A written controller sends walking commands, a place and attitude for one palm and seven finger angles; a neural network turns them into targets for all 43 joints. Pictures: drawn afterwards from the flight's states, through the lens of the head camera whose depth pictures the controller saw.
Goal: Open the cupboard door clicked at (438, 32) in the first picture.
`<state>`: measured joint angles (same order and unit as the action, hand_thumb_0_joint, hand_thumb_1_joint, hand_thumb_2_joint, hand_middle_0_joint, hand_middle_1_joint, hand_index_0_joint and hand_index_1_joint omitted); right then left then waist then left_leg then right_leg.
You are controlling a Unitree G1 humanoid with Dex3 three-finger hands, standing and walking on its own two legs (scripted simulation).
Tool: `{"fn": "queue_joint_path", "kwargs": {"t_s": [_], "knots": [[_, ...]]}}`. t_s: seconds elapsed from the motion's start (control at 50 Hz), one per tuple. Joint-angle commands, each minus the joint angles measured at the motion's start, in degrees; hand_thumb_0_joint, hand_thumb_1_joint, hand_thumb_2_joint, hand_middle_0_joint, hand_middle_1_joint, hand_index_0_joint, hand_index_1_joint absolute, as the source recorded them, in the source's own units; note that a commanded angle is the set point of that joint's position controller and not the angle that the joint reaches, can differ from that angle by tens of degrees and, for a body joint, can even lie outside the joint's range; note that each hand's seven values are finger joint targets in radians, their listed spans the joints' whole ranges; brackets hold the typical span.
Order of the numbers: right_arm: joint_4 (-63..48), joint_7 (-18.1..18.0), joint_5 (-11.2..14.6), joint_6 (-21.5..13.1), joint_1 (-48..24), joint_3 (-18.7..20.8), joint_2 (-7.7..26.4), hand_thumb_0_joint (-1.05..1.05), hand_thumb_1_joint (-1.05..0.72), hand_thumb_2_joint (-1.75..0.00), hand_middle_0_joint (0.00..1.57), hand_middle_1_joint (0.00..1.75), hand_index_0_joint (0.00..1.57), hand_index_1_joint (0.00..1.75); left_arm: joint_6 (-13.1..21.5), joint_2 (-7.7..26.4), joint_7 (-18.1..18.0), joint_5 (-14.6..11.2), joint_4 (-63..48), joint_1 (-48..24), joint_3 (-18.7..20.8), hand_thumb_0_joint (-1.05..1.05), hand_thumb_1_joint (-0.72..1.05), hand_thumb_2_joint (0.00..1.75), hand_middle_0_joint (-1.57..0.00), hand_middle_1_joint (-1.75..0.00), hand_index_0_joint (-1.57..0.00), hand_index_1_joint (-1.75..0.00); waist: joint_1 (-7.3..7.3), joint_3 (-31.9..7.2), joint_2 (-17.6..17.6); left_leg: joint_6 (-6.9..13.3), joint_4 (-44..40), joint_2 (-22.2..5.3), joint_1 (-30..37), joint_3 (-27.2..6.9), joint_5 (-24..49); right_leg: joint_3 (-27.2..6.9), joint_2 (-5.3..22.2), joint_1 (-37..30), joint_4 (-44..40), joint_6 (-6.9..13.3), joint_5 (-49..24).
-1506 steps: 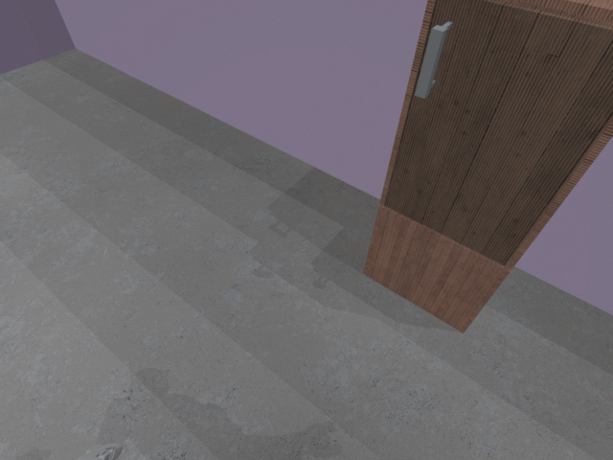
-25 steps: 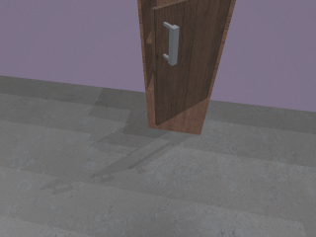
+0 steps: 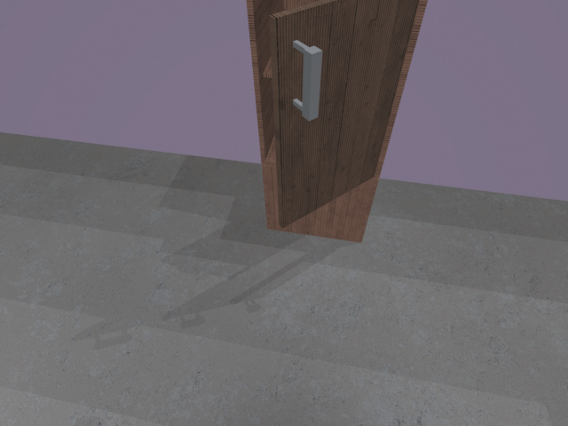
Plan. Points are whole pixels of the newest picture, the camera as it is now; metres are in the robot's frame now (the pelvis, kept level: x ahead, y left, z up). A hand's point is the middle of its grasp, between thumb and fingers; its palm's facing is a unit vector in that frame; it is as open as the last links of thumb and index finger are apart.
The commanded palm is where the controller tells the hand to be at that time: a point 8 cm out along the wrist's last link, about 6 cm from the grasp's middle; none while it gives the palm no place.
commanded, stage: walk to a spot facing it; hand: left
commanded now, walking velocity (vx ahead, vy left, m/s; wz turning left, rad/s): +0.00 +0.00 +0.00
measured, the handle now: (304, 81) +0.70 +0.00 +0.12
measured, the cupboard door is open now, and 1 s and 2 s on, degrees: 46 46 46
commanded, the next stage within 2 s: none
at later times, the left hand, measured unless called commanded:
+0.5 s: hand out of the picture +0.09 +0.18 -0.18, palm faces -0.16 -0.96 -0.24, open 7.4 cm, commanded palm none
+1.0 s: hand out of the picture +0.15 +0.17 -0.19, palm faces -0.40 -0.89 -0.22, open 7.4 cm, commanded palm none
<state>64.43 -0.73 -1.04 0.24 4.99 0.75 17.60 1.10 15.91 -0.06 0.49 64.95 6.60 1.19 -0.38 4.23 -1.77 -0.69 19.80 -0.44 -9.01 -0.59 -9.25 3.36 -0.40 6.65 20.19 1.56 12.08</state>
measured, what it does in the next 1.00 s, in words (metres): steps on the spot, turning right: left foot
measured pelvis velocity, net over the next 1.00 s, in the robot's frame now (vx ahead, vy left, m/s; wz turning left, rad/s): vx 0.00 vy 0.01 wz -0.50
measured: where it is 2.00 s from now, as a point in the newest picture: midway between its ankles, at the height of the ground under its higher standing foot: outside the picture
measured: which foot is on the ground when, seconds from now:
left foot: down 0.00-0.52, up 0.54-0.92, down 0.94-1.00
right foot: down 0.00-0.92, up 0.94-1.00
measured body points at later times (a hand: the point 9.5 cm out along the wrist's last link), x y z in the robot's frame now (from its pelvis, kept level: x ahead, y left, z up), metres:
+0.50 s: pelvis +0.00 -0.01 -0.02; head +0.04 -0.03 +0.43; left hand +0.10 +0.23 -0.16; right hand -0.01 -0.25 -0.18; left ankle +0.02 +0.13 -0.75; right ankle -0.02 -0.09 -0.73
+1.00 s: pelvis +0.00 +0.01 -0.02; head +0.06 +0.00 +0.43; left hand +0.17 +0.22 -0.17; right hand -0.01 -0.27 -0.15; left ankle +0.06 +0.14 -0.75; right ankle -0.04 -0.09 -0.72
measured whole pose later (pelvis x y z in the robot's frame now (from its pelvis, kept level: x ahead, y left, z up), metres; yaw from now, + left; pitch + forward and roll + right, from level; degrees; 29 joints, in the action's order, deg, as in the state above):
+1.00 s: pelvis +0.00 +0.01 -0.02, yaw -29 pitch +1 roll +0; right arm 50.9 -2.6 -1.4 0.7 5.9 2.1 11.0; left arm -3.6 14.0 0.8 1.1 54.0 10.5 5.3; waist 1.7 6.3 2.0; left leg -1.0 31.5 -2.5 -15.4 -0.5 -16.6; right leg -5.2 -5.5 25.6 48.7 -1.1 26.2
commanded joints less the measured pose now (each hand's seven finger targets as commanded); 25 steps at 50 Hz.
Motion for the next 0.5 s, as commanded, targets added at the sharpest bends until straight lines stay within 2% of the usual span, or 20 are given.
{"fn": "queue_joint_path", "kwargs": {"t_s": [0.0,0.04,0.1,0.18,0.24,0.28,0.32,0.34,0.36,0.38,0.4,0.42,0.44,0.46,0.48], "knots": [[-2.78,-0.27,0.00,-1.19,-0.78,1.74,9.86,0.00,-0.90,-0.90,0.20,0.30,0.20,0.30,1.25,11.92,-0.89,0.08,-3.11,-0.79,2.26,0.00,0.90,0.90,-0.20,-0.30,-0.20,-0.30,-0.04,-5.06,1.23,1.83,-2.50,-5.88,2.78,-5.11,8.22,-6.92,7.87,0.14,-4.48,1.29,-8.50],[-3.03,-0.46,-0.07,-1.21,-0.51,1.85,10.32,0.00,-0.90,-0.90,0.20,0.30,0.20,0.30,1.10,12.04,-0.82,0.11,-3.48,-1.10,2.40,0.00,0.90,0.90,-0.20,-0.30,-0.20,-0.30,-0.23,-6.07,1.29,1.69,-1.68,-6.49,4.24,-4.11,9.12,-7.92,7.67,0.42,-3.93,1.42,-11.22],[-2.96,-0.78,-0.11,-0.09,3.21,0.99,3.96,0.00,-0.90,-0.90,0.20,0.30,0.20,0.30,-0.50,6.77,-1.20,0.11,-3.48,1.81,1.85,0.00,0.90,0.90,-0.20,-0.30,-0.20,-0.30,-0.51,-6.22,2.25,0.52,1.72,-6.74,3.27,-0.85,9.21,-9.13,7.95,1.15,-0.94,0.90,-16.79],[-5.92,-1.34,-0.04,0.66,4.38,2.37,4.49,0.00,-0.90,-0.90,0.20,0.30,0.20,0.30,-1.72,8.15,-1.13,0.37,-6.03,3.78,3.16,0.00,0.90,0.90,-0.20,-0.30,-0.20,-0.30,-0.24,-6.24,3.87,0.35,6.61,-6.62,1.07,2.30,7.84,-12.11,8.23,1.66,2.87,2.08,-22.77],[-7.97,-1.57,-0.05,1.05,4.94,2.97,4.34,0.00,-0.90,-0.90,0.20,0.30,0.20,0.30,-2.40,7.97,-0.87,0.46,-8.23,3.62,3.65,0.00,0.90,0.90,-0.20,-0.30,-0.20,-0.30,-0.56,-4.85,3.35,0.62,7.53,-7.31,0.85,2.57,4.74,-13.36,7.10,5.90,4.89,2.26,-19.28],[-8.97,-1.71,-0.18,1.06,5.40,3.44,4.59,0.00,-0.90,-0.90,0.20,0.30,0.20,0.30,-2.71,7.03,-0.65,0.57,-9.69,3.33,3.88,0.00,0.90,0.90,-0.20,-0.30,-0.20,-0.30,-0.67,-4.02,1.68,1.53,6.32,-9.22,1.09,1.13,3.24,-12.93,5.07,9.03,7.24,1.59,-15.51],[-9.66,-1.87,-0.47,0.95,6.36,3.96,5.69,0.00,-0.90,-0.90,0.20,0.30,0.20,0.30,-2.97,5.42,-0.25,0.56,-11.09,3.32,3.88,0.00,0.90,0.90,-0.20,-0.30,-0.20,-0.30,-0.66,-4.14,-4.04,3.93,2.89,-13.47,2.55,-2.55,2.66,-10.13,1.67,13.14,13.31,0.34,-8.97],[-9.98,-1.94,-0.62,0.86,7.08,4.29,6.57,0.00,-0.90,-0.90,0.20,0.30,0.20,0.30,-3.18,4.48,0.00,0.57,-11.65,3.27,3.90,0.00,0.90,0.90,-0.20,-0.30,-0.20,-0.30,-0.59,-4.21,-7.32,6.19,0.19,-17.10,2.12,-5.34,3.11,-7.48,-0.10,14.35,19.45,-0.48,-1.42],[-10.18,-1.93,-0.69,0.57,7.55,4.51,6.88,0.00,-0.90,-0.90,0.20,0.30,0.20,0.30,-3.47,3.61,0.18,0.60,-12.25,3.01,3.89,0.00,0.90,0.90,-0.20,-0.30,-0.20,-0.30,-0.37,-4.09,-11.11,9.09,-2.18,-20.97,1.99,-7.78,6.39,-4.86,-0.87,15.99,26.92,-1.17,12.68],[-10.50,-1.94,-0.98,0.38,8.04,4.53,6.78,0.00,-0.90,-0.90,0.20,0.30,0.20,0.30,-3.85,3.05,0.38,0.70,-13.10,2.38,4.05,0.00,0.90,0.90,-0.20,-0.30,-0.20,-0.30,-0.65,-3.98,-10.89,11.11,-3.15,-23.21,1.16,-8.18,8.16,-3.74,-0.01,16.99,32.20,-1.56,19.13],[-10.80,-1.99,-1.14,0.13,7.79,4.49,6.32,0.00,-0.90,-0.90,0.20,0.30,0.20,0.30,-3.76,2.21,0.59,0.69,-13.54,1.83,4.13,0.00,0.90,0.90,-0.20,-0.30,-0.20,-0.30,-0.22,-3.92,-9.60,11.32,-1.54,-23.04,0.80,-6.73,12.90,-4.12,1.29,16.34,31.85,-1.50,19.86],[-11.16,-1.97,-1.22,0.04,6.72,4.47,6.12,0.00,-0.90,-0.90,0.20,0.30,0.20,0.30,-3.53,1.39,0.78,0.59,-13.46,3.26,4.06,0.00,0.90,0.90,-0.20,-0.30,-0.20,-0.30,0.86,-4.93,-8.42,10.05,1.16,-21.88,0.79,-3.10,17.09,-3.30,1.79,14.13,28.11,-1.39,18.47],[-11.34,-1.95,-1.15,0.12,6.14,4.47,6.08,0.00,-0.90,-0.90,0.20,0.30,0.20,0.30,-3.34,1.01,0.90,0.57,-12.97,4.99,4.14,0.00,0.90,0.90,-0.20,-0.30,-0.20,-0.30,1.54,-4.99,-7.81,8.26,3.93,-20.08,-0.43,-0.01,17.84,-1.60,1.34,10.71,23.49,-1.39,14.64],[-11.79,-1.91,-0.77,0.31,5.00,4.66,6.15,0.00,-0.90,-0.90,0.20,0.30,0.20,0.30,-3.15,1.49,0.95,0.62,-12.17,8.27,4.47,0.00,0.90,0.90,-0.20,-0.30,-0.20,-0.30,3.07,-5.51,-4.14,5.96,8.22,-18.38,-2.92,2.46,14.47,-1.21,1.04,6.17,16.58,-1.20,7.48],[-12.56,-1.88,-0.28,0.76,3.40,4.81,5.13,0.00,-0.90,-0.90,0.20,0.30,0.20,0.30,-2.69,3.58,0.65,0.86,-11.34,11.66,5.21,0.00,0.90,0.90,-0.20,-0.30,-0.20,-0.30,4.74,-4.19,2.81,2.24,17.00,-13.47,-8.23,5.52,4.62,-6.49,3.38,1.73,5.07,-0.03,-4.52]]}}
